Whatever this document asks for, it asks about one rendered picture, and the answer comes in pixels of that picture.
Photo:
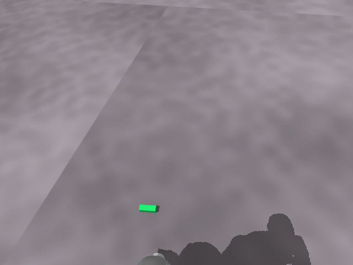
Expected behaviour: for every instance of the small box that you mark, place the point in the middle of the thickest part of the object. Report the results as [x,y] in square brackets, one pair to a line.
[148,208]

